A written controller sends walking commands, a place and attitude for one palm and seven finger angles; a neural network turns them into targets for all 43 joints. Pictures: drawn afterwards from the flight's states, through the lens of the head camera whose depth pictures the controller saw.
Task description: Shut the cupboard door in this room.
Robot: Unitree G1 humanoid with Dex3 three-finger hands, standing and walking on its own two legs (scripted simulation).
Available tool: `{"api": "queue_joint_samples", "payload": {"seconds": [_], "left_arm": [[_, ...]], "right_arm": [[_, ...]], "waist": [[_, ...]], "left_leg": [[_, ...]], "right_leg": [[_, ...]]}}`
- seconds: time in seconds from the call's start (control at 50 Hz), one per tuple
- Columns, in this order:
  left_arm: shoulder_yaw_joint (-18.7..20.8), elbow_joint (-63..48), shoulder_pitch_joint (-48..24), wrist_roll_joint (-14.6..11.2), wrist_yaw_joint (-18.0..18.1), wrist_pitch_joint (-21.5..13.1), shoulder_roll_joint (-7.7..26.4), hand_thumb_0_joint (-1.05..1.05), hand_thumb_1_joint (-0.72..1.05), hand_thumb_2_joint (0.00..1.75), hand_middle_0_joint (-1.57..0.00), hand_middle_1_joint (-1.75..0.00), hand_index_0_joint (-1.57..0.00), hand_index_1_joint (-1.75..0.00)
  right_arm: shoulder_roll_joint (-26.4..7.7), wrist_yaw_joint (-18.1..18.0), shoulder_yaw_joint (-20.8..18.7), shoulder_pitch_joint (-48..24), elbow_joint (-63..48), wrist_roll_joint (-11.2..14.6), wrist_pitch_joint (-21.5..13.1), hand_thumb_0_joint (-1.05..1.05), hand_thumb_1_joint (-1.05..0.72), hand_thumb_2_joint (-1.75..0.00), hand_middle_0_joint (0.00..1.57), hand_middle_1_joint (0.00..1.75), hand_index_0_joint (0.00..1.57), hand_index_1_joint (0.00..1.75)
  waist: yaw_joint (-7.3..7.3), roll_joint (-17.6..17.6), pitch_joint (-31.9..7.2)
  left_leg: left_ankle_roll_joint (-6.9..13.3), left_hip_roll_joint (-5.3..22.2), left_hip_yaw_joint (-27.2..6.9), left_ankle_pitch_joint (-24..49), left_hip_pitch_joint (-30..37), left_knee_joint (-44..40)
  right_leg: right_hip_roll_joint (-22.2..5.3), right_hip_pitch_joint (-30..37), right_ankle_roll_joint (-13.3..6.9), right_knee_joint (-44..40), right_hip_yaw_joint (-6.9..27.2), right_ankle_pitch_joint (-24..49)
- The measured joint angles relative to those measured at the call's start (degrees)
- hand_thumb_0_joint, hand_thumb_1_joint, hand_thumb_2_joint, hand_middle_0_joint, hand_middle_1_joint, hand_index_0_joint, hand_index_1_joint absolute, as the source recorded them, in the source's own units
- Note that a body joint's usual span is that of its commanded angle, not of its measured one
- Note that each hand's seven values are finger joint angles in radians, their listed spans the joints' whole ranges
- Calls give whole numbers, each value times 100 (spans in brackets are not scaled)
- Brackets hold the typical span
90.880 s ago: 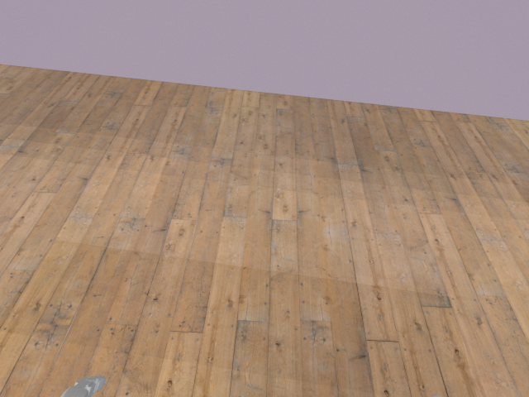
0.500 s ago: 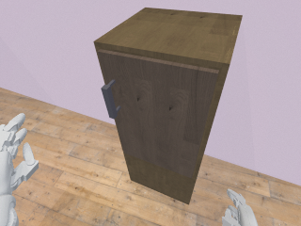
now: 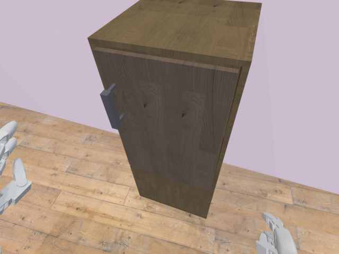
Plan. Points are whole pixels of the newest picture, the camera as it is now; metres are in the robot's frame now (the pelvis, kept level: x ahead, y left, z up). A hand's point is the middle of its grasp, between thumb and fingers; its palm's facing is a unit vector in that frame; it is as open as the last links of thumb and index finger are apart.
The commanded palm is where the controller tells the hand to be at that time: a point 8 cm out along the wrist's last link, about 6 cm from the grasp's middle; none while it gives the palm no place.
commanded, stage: step back with the hand held close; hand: left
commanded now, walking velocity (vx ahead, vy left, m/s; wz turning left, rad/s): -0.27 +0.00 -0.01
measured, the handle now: (115, 106) +0.52 +0.21 +0.05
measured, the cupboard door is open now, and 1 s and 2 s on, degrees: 0 0 0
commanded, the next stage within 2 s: stop stepping back and stand still in 0.88 s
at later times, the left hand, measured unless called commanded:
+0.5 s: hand out of the picture +0.07 +0.31 +0.16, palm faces +0.51 -0.73 -0.45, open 7.4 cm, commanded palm +0.00 +0.33 +0.18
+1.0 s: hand out of the picture -0.14 +0.32 +0.18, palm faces +0.57 -0.70 -0.44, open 7.4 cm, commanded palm -0.17 +0.35 +0.18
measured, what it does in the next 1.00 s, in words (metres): walks backwards: right foot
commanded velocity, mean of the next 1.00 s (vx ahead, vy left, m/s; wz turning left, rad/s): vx -0.31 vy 0.00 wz -0.07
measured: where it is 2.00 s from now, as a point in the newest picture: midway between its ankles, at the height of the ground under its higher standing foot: outside the picture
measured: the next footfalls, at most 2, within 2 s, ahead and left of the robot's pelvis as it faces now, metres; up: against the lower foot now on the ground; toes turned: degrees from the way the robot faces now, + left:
right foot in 0.88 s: -0.21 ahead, -0.08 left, +0.00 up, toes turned +8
left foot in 1.08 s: -0.24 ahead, +0.17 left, +0.00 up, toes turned +7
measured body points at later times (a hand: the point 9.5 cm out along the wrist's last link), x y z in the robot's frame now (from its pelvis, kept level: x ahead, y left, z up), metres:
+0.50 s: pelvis -0.12 +0.02 -0.02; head -0.12 +0.04 +0.43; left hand +0.03 +0.34 +0.19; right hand +0.06 -0.21 -0.09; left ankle +0.01 +0.12 -0.73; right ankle -0.09 -0.12 -0.74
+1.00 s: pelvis -0.27 +0.04 -0.02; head -0.29 +0.06 +0.43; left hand -0.17 +0.36 +0.20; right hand -0.08 -0.17 -0.10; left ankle -0.19 +0.13 -0.68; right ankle -0.25 -0.08 -0.74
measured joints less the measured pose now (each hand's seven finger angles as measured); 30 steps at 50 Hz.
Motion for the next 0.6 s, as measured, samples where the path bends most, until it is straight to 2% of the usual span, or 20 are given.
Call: {"api": "queue_joint_samples", "payload": {"seconds": [0.12, 0.2, 0.34, 0.42, 0.5, 0.6], "left_arm": [[130, -259, 197, -61, 72, 8, 277, 1, 88, 90, -22, -30, -22, -30], [177, -223, 148, -78, 139, -31, 336, 1, 88, 90, -22, -30, -22, -30], [179, -205, 62, 52, 198, -228, 195, 1, 88, 90, -22, -30, -21, -30], [286, -308, -80, 184, 204, -413, 181, 2, 88, 90, -22, -30, -22, -30], [412, -473, -88, 163, 236, -593, 103, 2, 88, 90, -22, -30, -21, -30], [286, -704, 215, 86, 318, -696, 10, 1, 88, 90, -22, -30, -21, -30]], "right_arm": [[70, -42, -1, -9, -205, 30, 181, 1, -91, -90, 20, 30, 20, 30], [137, -41, 53, 6, -262, 32, 187, 1, -91, -90, 20, 30, 20, 30], [198, -35, 154, 175, -312, 10, -18, 1, -91, -90, 20, 30, 20, 30], [236, -27, 161, 356, -281, -24, -219, 1, -90, -90, 20, 30, 20, 30], [224, 36, 136, 352, -133, -57, -371, 1, -90, -90, 20, 30, 20, 30], [227, 90, 118, 374, 153, -128, -501, 1, -90, -90, 20, 30, 20, 30]], "waist": [[-53, -147, 26], [-90, -222, 3], [-157, -287, 39], [-206, -305, 77], [-140, -190, 195], [43, -186, 145]], "left_leg": [[96, -34, 135, 124, -143, 31], [151, -31, 166, 246, -272, 71], [260, -25, 51, 459, -624, 285], [305, -44, -93, 498, -970, 518], [249, 24, -138, 400, -1255, 640], [68, -18, -64, -193, -1305, 629]], "right_leg": [[-53, -224, 87, 111, 118, 130], [-54, -352, 137, 128, 152, 267], [11, -635, 150, 319, 105, 445], [190, -644, 67, 719, 113, 83], [272, -770, 20, 786, 37, 135], [210, -861, -9, 687, 111, 385]]}}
